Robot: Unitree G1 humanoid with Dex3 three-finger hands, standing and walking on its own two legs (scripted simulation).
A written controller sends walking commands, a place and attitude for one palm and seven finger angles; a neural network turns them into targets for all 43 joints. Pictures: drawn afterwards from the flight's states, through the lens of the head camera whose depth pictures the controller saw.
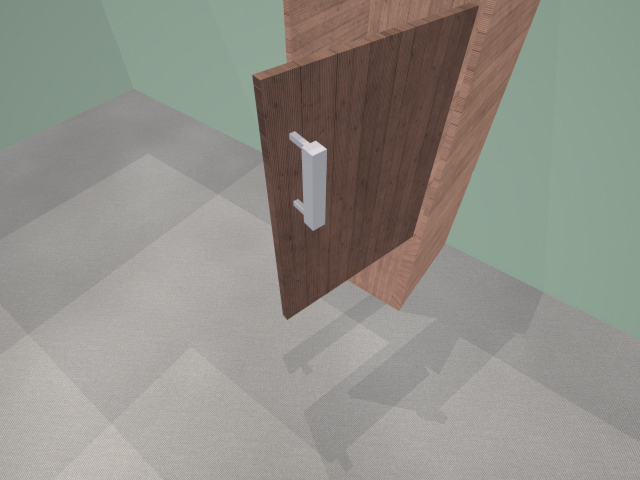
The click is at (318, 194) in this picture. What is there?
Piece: cupboard door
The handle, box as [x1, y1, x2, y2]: [289, 131, 326, 230]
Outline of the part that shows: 294,131 289,133 289,138 302,150 303,202 302,203 297,199 293,201 293,203 304,215 304,222 313,230 324,224 326,149 316,141 309,143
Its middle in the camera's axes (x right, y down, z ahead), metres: -0.02 -0.09 +0.60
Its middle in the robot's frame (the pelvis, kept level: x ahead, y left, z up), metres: +0.52 +0.06 +0.08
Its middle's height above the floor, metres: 0.85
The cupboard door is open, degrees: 75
